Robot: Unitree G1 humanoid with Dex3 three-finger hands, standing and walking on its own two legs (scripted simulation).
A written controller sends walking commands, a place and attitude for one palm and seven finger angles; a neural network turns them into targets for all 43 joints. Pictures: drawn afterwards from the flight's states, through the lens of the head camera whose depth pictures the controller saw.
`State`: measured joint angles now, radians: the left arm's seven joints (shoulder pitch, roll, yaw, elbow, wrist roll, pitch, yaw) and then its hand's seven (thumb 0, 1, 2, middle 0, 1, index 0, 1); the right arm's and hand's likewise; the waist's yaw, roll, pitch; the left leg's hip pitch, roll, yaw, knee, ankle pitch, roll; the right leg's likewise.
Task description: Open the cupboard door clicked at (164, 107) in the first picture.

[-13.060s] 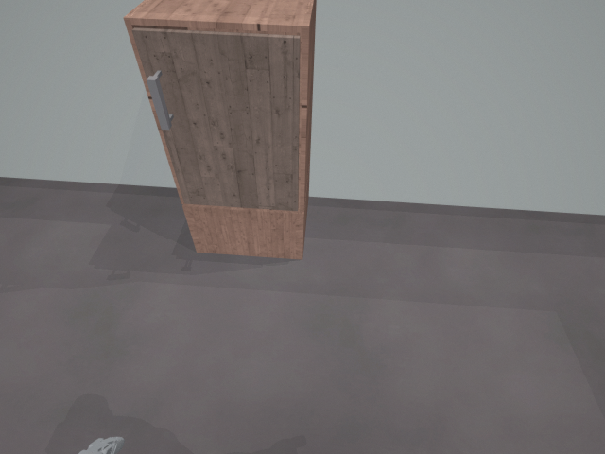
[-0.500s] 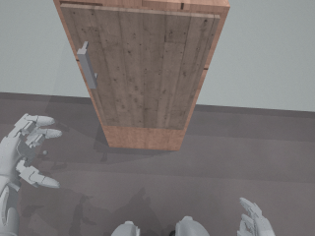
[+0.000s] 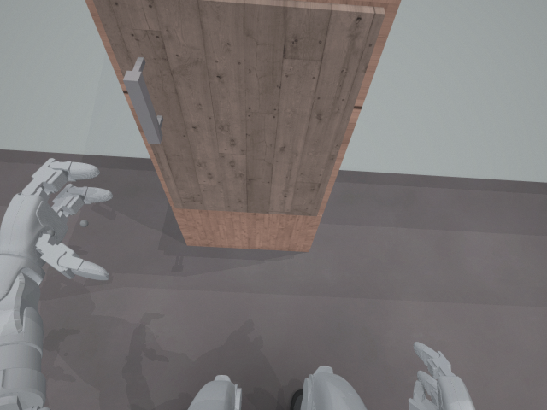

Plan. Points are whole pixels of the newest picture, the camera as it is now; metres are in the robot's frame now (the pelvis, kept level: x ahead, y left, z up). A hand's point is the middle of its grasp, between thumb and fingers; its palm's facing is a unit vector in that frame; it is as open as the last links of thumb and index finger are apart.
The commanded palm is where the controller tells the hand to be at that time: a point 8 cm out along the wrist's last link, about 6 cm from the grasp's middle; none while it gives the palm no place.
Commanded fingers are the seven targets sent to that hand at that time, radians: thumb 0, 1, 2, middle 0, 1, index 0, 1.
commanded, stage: move the hooked fingers beside the handle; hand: left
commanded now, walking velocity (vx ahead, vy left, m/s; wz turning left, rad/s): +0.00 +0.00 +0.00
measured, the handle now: (148, 102) +0.60 +0.25 +0.04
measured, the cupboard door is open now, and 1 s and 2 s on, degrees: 0 0 0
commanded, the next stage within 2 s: none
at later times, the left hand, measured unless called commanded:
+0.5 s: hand (88, 178) +0.42 +0.29 +0.05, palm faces -0.03 -1.00 -0.01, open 14.0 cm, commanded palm +0.40 +0.34 +0.05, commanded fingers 0.00 -0.50 0.30 -0.30 -1.20 -0.30 -1.20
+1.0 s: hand (100, 140) +0.49 +0.29 +0.05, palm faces -0.01 -1.00 -0.02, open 14.0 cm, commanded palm +0.48 +0.34 +0.04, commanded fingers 0.00 -0.50 0.30 -0.30 -1.20 -0.30 -1.20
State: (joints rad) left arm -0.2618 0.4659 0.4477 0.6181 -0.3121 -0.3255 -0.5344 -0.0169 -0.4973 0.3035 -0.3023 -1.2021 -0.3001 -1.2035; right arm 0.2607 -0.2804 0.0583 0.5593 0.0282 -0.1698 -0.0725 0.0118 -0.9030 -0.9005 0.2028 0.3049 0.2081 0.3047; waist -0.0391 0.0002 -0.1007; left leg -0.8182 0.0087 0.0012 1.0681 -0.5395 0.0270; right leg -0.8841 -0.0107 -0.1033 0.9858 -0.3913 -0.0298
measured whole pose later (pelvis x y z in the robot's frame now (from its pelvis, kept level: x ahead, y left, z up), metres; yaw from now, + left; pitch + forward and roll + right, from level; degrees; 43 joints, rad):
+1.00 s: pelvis -0.01 +0.02 -0.02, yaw -2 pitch +25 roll -4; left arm -0.86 0.77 0.57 1.20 -0.13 -0.38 -0.54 -0.02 -0.50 0.30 -0.30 -1.20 -0.30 -1.20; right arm 0.36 -0.30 0.07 0.60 0.00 0.05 -0.04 0.01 -0.90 -0.90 0.20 0.30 0.21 0.30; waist -0.18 0.00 -0.09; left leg -1.03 0.03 0.00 1.15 -0.55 0.05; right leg -1.08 0.01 -0.10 1.01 -0.36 -0.01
